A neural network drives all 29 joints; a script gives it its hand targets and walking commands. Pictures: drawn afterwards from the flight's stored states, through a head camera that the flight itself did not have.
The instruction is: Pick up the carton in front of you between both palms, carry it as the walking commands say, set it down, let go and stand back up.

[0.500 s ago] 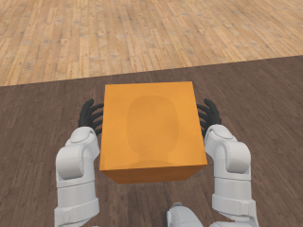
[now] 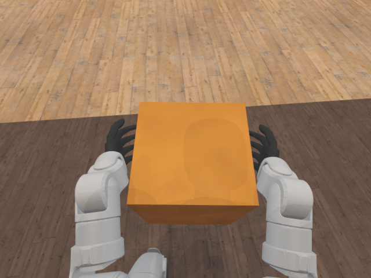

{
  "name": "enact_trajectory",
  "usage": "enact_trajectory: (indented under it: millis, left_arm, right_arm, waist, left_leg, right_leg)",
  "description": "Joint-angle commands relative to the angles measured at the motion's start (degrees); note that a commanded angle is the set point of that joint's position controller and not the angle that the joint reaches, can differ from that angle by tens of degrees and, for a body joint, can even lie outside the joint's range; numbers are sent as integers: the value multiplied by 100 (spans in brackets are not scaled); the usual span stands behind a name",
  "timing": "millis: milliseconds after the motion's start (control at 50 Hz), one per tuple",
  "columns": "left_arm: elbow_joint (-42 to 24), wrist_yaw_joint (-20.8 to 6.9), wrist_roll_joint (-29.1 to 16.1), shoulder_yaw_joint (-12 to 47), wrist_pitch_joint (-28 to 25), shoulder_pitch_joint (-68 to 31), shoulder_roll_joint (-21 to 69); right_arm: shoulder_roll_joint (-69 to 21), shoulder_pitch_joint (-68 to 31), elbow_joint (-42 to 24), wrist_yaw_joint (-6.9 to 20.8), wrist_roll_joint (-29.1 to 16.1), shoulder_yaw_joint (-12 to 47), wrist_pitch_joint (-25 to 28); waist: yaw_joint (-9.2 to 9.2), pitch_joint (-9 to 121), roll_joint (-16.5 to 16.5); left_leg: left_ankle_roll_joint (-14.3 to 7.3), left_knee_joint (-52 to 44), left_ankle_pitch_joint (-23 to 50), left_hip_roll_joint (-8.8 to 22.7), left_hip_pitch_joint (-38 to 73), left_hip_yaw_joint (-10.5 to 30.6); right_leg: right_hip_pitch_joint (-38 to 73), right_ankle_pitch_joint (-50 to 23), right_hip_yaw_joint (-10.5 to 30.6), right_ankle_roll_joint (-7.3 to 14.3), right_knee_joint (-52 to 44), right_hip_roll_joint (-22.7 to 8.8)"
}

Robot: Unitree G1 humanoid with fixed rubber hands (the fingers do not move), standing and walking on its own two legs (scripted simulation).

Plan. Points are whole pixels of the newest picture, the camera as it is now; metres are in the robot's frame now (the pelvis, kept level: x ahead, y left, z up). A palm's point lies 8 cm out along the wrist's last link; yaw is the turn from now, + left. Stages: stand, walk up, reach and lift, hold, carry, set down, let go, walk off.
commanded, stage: carry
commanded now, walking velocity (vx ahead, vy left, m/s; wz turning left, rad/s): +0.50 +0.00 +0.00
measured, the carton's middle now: (190, 171) +0.34 +0.01 +0.02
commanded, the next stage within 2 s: none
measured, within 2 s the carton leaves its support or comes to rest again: neither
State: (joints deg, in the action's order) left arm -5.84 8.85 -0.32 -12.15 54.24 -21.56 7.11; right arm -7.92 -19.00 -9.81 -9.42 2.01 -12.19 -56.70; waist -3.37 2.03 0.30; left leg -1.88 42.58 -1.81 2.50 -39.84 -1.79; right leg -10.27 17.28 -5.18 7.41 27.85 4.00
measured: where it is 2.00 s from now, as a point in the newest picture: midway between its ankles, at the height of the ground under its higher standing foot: (188, 127)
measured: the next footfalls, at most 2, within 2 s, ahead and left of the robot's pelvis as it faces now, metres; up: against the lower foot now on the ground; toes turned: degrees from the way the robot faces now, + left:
left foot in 0.14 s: +0.26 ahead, +0.07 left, -0.04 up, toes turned +2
right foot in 0.68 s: +0.59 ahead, -0.04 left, -0.07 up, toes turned -3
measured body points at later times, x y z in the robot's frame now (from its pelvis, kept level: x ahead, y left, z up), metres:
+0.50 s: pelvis +0.31 +0.03 -0.03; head +0.34 +0.05 +0.42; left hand +0.65 +0.18 +0.05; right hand +0.63 -0.13 +0.05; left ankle +0.22 +0.07 -0.76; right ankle +0.43 -0.12 -0.71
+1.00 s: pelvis +0.62 +0.00 -0.07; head +0.66 -0.01 +0.38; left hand +0.95 +0.17 +0.01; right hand +0.96 -0.13 +0.00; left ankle +0.73 +0.16 -0.75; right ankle +0.56 -0.04 -0.80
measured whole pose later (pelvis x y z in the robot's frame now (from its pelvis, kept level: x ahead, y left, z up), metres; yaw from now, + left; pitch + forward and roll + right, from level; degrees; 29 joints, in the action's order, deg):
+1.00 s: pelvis +0.62 +0.00 -0.07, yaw +0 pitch +5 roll +1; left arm -3.8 8.6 0.0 -12.8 53.8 -20.8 7.1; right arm -8.7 -19.0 -7.0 -9.1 2.6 -12.6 -56.0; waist -3.3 1.6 -0.1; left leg -1.4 51.1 -8.2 3.4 -41.3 -0.4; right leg -14.1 14.5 -5.9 8.0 29.0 3.6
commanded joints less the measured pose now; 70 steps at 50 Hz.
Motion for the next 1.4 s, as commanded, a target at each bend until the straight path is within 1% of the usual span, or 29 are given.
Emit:
enact_trajectory:
  millis: [0,40,80,100,120,140,160,180,220,280,400,560,620,640,660,680,700,740,780,820,940,1080,1140,1160,1180,1200,1220,1260,1380]
  left_arm:
    - [-421,-216,-1056,3635,134,-2642,3915]
    - [-303,-162,-966,3542,213,-2558,3774]
    - [-193,-123,-917,3493,313,-2603,3701]
    - [-162,-105,-900,3484,353,-2705,3666]
    - [-139,-82,-884,3448,401,-2794,3631]
    - [3,-53,-879,3450,482,-2770,3672]
    - [-49,-16,-904,3369,502,-2766,3643]
    - [-143,14,-887,3270,508,-2941,3765]
    - [-123,16,-690,3115,430,-3133,4160]
    - [-38,-55,-542,3181,259,-3162,4405]
    - [-211,-34,-522,3459,63,-2771,4310]
    - [-410,28,-562,3356,281,-2597,3713]
    - [-213,36,-449,3117,396,-2419,3474]
    - [-165,34,-392,3033,421,-2372,3431]
    - [-84,25,-341,2923,452,-2219,3362]
    - [7,52,-336,2847,486,-2390,3199]
    - [102,66,-444,2880,480,-2284,3295]
    - [-103,-46,-659,3155,422,-2678,3920]
    - [-308,-202,-976,3523,305,-3307,4435]
    - [-401,-327,-1185,3751,165,-3563,4630]
    - [-332,-365,-1181,3808,-24,-3018,4464]
    - [-368,-173,-1016,3605,115,-2612,3835]
    - [-219,-93,-938,3501,286,-2630,3639]
    - [-204,-67,-921,3471,335,-2734,3573]
    - [-152,-38,-910,3455,411,-2776,3573]
    - [-77,-12,-904,3390,478,-2664,3584]
    - [-226,30,-950,3337,502,-2868,3569]
    - [-199,53,-779,3158,480,-3121,3964]
    - [-65,-73,-550,3296,207,-3037,4403]
  right_arm:
    - [-3718,-3094,-378,-6,-802,3529,123]
    - [-3514,-3000,-323,-13,-743,3395,25]
    - [-3301,-2833,-129,-40,-654,3199,-68]
    - [-3227,-2749,-51,-47,-605,3099,-108]
    - [-3133,-2620,27,-49,-576,2985,-157]
    - [-2999,-2787,165,-107,-554,2892,-188]
    - [-3028,-2818,250,-138,-654,2941,-215]
    - [-3361,-2857,225,-97,-808,3046,-195]
    - [-4047,-3671,-154,66,-1151,3430,-104]
    - [-4504,-4252,-249,269,-1495,3797,95]
    - [-4264,-3557,-166,282,-1471,3820,261]
    - [-3663,-3036,-160,135,-1240,3591,82]
    - [-3663,-3189,-95,102,-1238,3604,-33]
    - [-3668,-3266,-75,91,-1238,3610,-64]
    - [-3649,-3402,-91,69,-1212,3584,-100]
    - [-3710,-3396,25,52,-1191,3562,-166]
    - [-3658,-3217,30,20,-1163,3476,-184]
    - [-3991,-3581,-49,-24,-1040,3372,-133]
    - [-4203,-3616,27,-1,-821,3233,-35]
    - [-4376,-3491,140,49,-737,3303,78]
    - [-4277,-3175,-27,41,-722,3539,315]
    - [-3591,-3040,-365,-9,-787,3457,125]
    - [-3221,-2783,-137,-60,-668,3163,-39]
    - [-3116,-2677,-62,-69,-622,3049,-92]
    - [-2987,-2611,8,-84,-601,2932,-150]
    - [-2914,-2869,92,-155,-672,2951,-180]
    - [-3116,-2731,191,-143,-789,2995,-202]
    - [-3722,-3317,-88,-18,-1040,3252,-167]
    - [-4438,-4046,-218,294,-1526,3846,135]
  waist:
    - [-252,1787,-594]
    - [-189,1677,-689]
    - [225,1960,-576]
    - [460,2185,-319]
    - [405,2477,354]
    - [561,2871,1569]
    - [789,3169,1514]
    - [790,2866,970]
    - [556,2191,-23]
    - [429,2014,264]
    - [686,2156,510]
    - [946,1636,612]
    - [436,1906,689]
    - [140,2148,452]
    - [51,2530,-239]
    - [100,2837,-1380]
    - [-123,3240,-1569]
    - [-8,2563,-622]
    - [181,2170,-97]
    - [234,2126,-238]
    - [6,2154,-555]
    - [-260,1700,-649]
    - [298,2031,-498]
    - [455,2279,-131]
    - [322,2605,728]
    - [718,3143,1775]
    - [720,2986,1367]
    - [656,2359,194]
    - [520,2135,392]
  left_leg:
    - [-117,-1083,876,-465,270,-593]
    - [-312,-1625,1197,-504,923,-549]
    - [-404,-1984,1203,-606,2280,-685]
    - [-374,-2014,1353,-323,3340,-508]
    - [-382,-1169,3030,783,4662,642]
    - [-1401,-900,3906,2059,5954,2794]
    - [-2077,-1287,1855,2285,6272,3699]
    - [-1915,-1652,463,1853,5594,3585]
    - [-1390,-2030,28,1450,4126,2681]
    - [-1136,-2389,-82,1120,3232,1907]
    - [-838,-1936,2875,877,4614,1070]
    - [-597,-1519,3322,336,4979,455]
    - [-282,-361,3804,392,4398,166]
    - [-139,632,3029,240,3727,-64]
    - [-83,1875,436,-23,2440,-155]
    - [101,3295,-3235,-722,592,89]
    - [57,4375,-3345,-749,-322,401]
    - [-162,3844,-2534,-322,-437,471]
    - [-90,3065,-2187,-86,54,426]
    - [-6,2515,-1997,-13,205,278]
    - [74,945,-518,-12,-367,-73]
    - [-240,-1442,1141,-433,612,-500]
    - [-400,-2100,1279,-564,2550,-685]
    - [-355,-1869,1675,-51,3735,-222]
    - [-525,-794,3958,1343,5120,1283]
    - [-1749,-1118,2593,2174,6189,3271]
    - [-1759,-1582,877,1918,5816,3559]
    - [-1354,-1923,259,1456,4636,2765]
    - [-1147,-2250,1042,1123,3772,1621]
  right_leg:
    - [1767,-4602,709,166,-12,-962]
    - [1569,-4521,650,114,321,-1039]
    - [1210,-4793,393,-117,1470,-1006]
    - [553,-3810,209,-263,2448,-825]
    - [-817,-996,133,-394,3578,-580]
    - [-2510,1687,377,-646,5084,182]
    - [-3553,1813,690,-631,6073,76]
    - [-3791,1426,782,-415,5925,-162]
    - [-3312,781,746,-379,4869,-560]
    - [-2693,380,555,-519,4029,-689]
    - [-3570,-802,258,-571,2663,-692]
    - [-2760,-2432,-296,-319,43,-158]
    - [-864,-2665,-433,-101,-522,-46]
    - [257,-2922,-248,-83,-633,-265]
    - [1617,-4201,788,-64,97,-1214]
    - [3112,-5856,2785,666,823,-2613]
    - [3387,-3330,3902,1419,229,-2881]
    - [2008,-1811,3190,920,-386,-2150]
    - [845,-1929,2524,732,-648,-2004]
    - [518,-2128,2126,671,-707,-1844]
    - [1441,-4441,1248,365,-293,-1481]
    - [1658,-4295,716,185,168,-1045]
    - [1094,-4563,328,-137,1771,-969]
    - [162,-3085,220,-287,2838,-764]
    - [-1335,558,162,-451,3838,-420]
    - [-2954,1853,489,-677,5463,191]
    - [-3430,1556,723,-465,5656,-35]
    - [-3358,925,706,-382,5091,-415]
    - [-3073,81,460,-581,3476,-762]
